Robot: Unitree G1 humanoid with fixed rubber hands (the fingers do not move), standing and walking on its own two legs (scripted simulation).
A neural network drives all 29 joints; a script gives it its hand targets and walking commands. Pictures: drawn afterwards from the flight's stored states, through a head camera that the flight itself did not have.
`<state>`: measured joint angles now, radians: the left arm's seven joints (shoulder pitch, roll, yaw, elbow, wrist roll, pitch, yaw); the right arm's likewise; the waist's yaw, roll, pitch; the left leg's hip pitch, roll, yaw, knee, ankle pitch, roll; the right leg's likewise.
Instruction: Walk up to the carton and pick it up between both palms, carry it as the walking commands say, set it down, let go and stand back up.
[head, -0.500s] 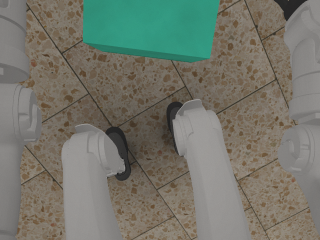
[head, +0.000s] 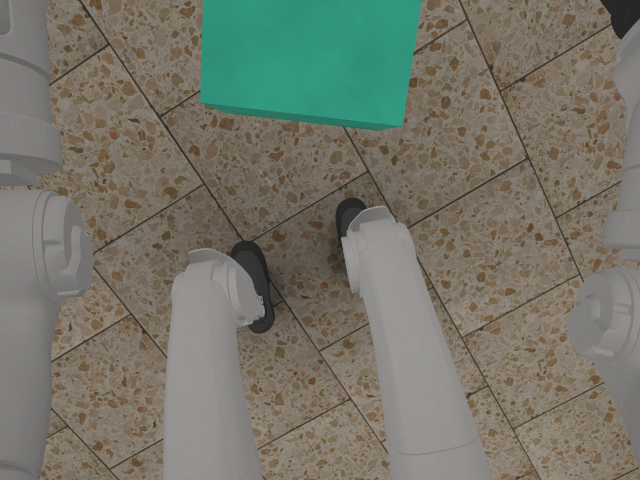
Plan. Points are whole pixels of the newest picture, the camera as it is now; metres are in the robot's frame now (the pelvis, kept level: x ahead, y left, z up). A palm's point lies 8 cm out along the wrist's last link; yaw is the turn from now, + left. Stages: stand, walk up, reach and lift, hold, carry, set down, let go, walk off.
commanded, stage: set down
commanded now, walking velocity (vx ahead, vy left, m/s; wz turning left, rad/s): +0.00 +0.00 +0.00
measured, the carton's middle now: (310, 41) +0.56 -0.10 -0.47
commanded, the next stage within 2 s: let go in 0.24 s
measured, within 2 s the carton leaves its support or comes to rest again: neither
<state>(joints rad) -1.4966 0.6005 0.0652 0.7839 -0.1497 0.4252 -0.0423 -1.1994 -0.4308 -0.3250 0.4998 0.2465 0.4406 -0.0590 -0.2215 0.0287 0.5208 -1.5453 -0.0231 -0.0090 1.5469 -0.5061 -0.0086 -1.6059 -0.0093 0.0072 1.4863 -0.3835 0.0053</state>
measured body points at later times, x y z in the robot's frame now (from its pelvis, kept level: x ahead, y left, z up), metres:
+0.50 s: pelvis +0.03 -0.02 +0.09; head +0.33 -0.02 +0.43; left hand +0.62 +0.13 +0.00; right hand +0.47 -0.33 +0.00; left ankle +0.10 +0.12 -0.54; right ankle +0.14 -0.12 -0.54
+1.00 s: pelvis +0.11 -0.02 +0.17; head +0.24 +0.00 +0.60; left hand +0.44 +0.19 +0.08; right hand +0.34 -0.28 +0.10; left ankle +0.10 +0.12 -0.54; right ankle +0.14 -0.12 -0.54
